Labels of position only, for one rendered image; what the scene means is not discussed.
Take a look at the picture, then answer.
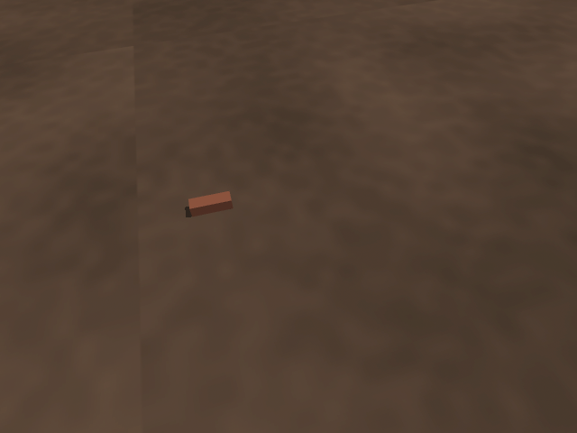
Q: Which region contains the carton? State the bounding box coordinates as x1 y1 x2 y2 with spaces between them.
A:
188 191 233 217

